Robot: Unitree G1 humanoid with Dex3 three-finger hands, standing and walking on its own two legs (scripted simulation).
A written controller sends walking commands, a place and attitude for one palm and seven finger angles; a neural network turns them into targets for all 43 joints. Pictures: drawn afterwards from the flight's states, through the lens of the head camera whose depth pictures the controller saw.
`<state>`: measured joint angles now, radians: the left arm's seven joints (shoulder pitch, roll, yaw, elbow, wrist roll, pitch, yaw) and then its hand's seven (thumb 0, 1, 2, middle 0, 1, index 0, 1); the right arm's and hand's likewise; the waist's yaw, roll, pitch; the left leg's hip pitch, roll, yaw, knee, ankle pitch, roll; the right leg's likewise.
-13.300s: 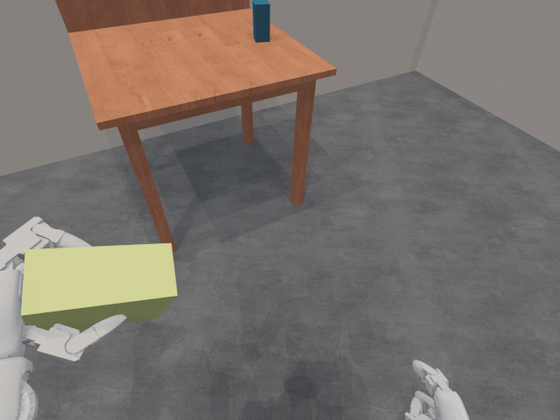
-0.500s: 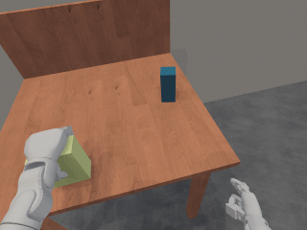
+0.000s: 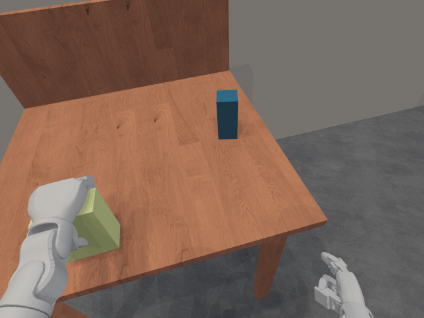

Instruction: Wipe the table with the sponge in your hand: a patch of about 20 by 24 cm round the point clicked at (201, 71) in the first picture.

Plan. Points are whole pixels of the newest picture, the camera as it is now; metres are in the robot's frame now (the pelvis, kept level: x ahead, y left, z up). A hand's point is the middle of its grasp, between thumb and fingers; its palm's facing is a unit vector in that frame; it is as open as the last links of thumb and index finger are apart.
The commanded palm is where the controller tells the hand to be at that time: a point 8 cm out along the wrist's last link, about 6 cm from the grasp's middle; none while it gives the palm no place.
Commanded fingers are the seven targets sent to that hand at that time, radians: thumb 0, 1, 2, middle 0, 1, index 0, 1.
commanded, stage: lower the sponge onto the table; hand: left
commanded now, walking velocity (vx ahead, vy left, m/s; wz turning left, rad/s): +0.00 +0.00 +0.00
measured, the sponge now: (85, 232) +0.25 +0.31 +0.01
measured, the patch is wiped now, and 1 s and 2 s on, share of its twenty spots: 0.00 0.00 0.05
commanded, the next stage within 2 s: wipe forward along the first lane in 0.68 s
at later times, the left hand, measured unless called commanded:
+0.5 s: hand (81, 222) +0.25 +0.31 +0.04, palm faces -0.05 -0.07 -1.00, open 10.0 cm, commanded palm +0.23 +0.30 +0.11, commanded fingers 0.00 0.10 1.30 -1.20 -1.60 -1.20 -1.60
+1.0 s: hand (78, 219) +0.26 +0.32 +0.04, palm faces -0.05 -0.04 -1.00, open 10.0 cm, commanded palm +0.25 +0.31 +0.09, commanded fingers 0.00 0.10 1.30 -1.20 -1.60 -1.20 -1.60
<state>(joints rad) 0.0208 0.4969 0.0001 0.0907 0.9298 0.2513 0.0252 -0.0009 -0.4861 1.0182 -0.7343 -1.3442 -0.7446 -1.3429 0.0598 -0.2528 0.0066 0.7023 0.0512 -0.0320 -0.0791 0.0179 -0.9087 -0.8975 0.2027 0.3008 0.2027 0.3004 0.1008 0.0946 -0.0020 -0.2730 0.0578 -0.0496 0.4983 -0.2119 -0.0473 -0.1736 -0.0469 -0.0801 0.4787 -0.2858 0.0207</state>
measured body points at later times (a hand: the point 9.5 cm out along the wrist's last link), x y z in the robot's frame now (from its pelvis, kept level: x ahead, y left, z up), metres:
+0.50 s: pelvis +0.00 +0.00 +0.00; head +0.01 -0.03 +0.45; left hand +0.25 +0.30 +0.10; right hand +0.23 -0.21 -0.09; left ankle +0.03 +0.15 -0.74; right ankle -0.02 -0.13 -0.74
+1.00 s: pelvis +0.00 +0.00 -0.01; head +0.00 -0.03 +0.44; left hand +0.26 +0.31 +0.10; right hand +0.21 -0.23 -0.10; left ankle +0.03 +0.15 -0.74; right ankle -0.02 -0.13 -0.74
